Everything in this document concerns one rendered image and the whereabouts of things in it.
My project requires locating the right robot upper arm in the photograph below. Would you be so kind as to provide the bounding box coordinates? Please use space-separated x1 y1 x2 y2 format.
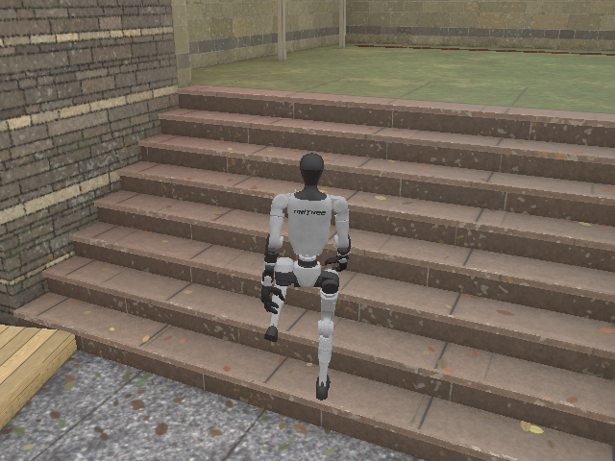
331 195 349 248

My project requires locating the robot right forearm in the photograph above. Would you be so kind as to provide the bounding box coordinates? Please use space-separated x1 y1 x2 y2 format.
337 234 351 263

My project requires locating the left robot hand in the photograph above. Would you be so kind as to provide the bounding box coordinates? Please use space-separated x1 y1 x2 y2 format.
261 285 284 314

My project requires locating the right robot hand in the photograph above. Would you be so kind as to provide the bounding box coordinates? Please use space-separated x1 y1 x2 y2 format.
325 256 348 272

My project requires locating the left robot foot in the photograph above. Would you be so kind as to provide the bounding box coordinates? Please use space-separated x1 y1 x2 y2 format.
264 326 278 342

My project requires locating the left robot upper arm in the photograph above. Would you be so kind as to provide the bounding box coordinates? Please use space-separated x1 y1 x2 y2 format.
268 193 290 249

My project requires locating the right robot shin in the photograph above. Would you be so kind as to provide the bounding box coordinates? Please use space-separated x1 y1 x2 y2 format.
318 321 334 387

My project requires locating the robot left forearm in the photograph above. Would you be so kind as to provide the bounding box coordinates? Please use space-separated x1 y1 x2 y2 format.
261 234 279 286

